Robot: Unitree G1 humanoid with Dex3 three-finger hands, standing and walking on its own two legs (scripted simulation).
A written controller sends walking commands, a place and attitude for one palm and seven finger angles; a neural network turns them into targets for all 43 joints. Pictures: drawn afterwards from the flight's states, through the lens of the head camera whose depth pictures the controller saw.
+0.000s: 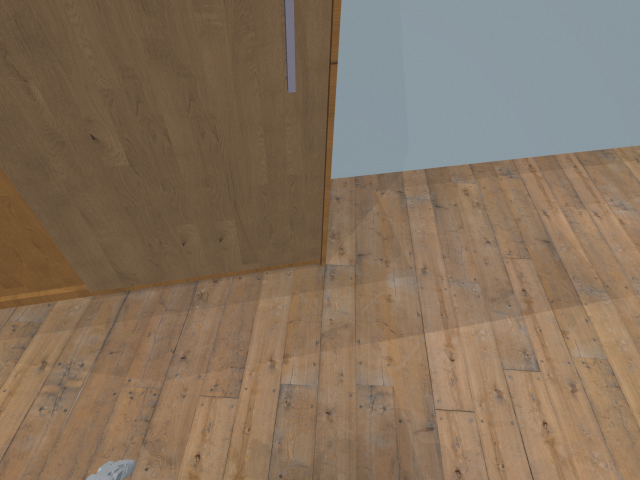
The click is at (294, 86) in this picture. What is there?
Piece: wardrobe's sliding door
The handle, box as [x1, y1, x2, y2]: [284, 0, 295, 92]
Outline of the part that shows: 284,0 287,69 286,79 288,92 295,91 293,0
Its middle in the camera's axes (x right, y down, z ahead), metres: -0.08 -0.45 +0.89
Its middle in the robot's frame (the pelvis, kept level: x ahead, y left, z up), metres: +0.97 +0.14 +0.12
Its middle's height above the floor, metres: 0.89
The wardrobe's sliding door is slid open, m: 0.00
